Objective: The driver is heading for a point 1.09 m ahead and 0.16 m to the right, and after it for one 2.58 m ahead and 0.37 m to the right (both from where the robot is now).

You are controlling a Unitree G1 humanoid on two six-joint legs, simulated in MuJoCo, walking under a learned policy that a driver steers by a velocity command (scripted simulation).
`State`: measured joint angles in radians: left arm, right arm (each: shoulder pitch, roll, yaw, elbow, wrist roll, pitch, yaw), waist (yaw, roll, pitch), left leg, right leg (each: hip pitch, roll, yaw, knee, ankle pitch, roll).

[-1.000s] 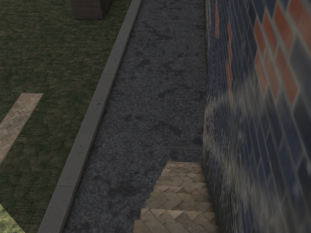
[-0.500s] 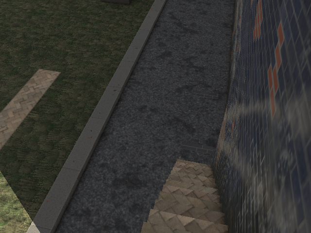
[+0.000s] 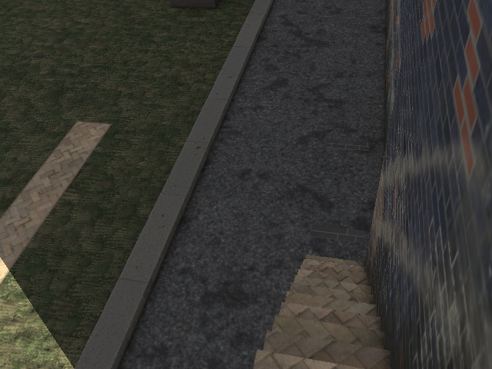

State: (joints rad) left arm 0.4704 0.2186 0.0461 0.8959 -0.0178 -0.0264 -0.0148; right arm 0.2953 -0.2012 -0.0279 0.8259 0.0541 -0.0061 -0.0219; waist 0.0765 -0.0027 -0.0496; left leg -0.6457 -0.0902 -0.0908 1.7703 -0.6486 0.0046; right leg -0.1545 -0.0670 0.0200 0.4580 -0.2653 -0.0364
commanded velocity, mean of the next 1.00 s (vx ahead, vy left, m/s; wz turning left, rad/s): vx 0.50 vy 0.00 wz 0.00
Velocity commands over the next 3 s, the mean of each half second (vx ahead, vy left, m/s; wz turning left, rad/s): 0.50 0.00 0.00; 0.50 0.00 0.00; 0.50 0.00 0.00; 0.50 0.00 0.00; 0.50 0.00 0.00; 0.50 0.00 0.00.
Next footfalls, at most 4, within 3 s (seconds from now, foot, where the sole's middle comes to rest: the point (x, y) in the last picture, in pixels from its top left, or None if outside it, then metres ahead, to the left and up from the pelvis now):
0.36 left None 0.28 0.15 -1.00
0.90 right None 0.45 -0.20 -1.22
1.42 left None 0.72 0.04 -1.43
1.90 right None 0.90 -0.28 -1.65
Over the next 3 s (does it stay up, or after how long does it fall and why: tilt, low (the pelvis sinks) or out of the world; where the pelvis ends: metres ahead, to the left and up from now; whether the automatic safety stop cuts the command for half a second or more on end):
stays up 1.34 -0.18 -1.27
